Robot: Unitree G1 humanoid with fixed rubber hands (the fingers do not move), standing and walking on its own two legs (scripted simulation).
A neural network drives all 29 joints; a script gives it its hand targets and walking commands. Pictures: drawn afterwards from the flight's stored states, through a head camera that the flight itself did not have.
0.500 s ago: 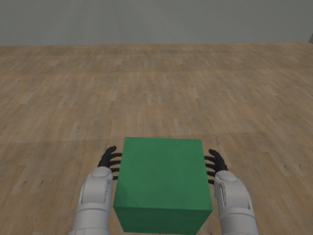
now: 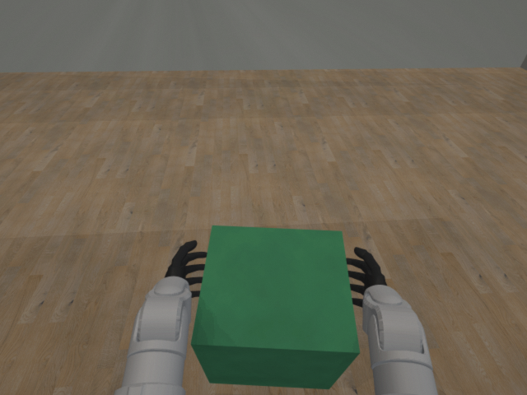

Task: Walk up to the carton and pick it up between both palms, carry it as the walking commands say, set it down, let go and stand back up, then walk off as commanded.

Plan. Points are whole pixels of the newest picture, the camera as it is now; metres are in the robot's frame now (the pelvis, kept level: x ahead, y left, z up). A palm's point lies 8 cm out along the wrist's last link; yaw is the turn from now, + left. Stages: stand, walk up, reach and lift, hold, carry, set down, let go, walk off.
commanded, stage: carry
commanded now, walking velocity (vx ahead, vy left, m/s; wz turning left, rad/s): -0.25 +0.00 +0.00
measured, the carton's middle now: (272, 310) +0.30 +0.00 -0.03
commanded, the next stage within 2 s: none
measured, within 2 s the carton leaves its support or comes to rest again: neither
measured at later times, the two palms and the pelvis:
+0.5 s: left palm (153, 378) +0.15 +0.14 +0.08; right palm (411, 382) +0.16 -0.16 +0.07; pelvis -0.09 -0.01 -0.03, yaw +1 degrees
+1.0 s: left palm out of the picture -0.03 +0.16 +0.09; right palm out of the picture +0.00 -0.14 +0.09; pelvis -0.25 -0.01 -0.01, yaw +5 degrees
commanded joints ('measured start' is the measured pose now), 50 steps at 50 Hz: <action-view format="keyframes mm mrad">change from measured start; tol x32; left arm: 1 -434 -934 -582 -67 -316 -20 -249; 20 -242 -853 -803 -750 -564 400 -34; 50 -84 -746 -786 -814 -532 471 36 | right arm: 1 -476 917 584 -89 315 -27 248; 24 -204 788 749 -784 494 441 -18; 50 -54 709 703 -803 478 461 -27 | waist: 1 1 45 -279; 18 4 255 -339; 24 31 -294 -269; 50 -3 223 -277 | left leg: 1 -62 166 -34 106 324 42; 19 -274 302 -192 -20 210 181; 26 -404 46 145 857 -291 13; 37 28 281 -53 -125 -114 74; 39 -175 458 -140 -116 353 189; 50 -18 318 -50 -24 401 203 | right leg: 1 -61 -115 -39 101 202 -32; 11 -159 -201 55 164 413 -107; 18 -282 8 -152 463 -262 -23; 24 -231 -481 339 -176 12 -237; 33 -135 -290 36 -115 67 -156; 42 -449 -61 -136 794 -180 -9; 50 -348 -10 -204 333 -276 -14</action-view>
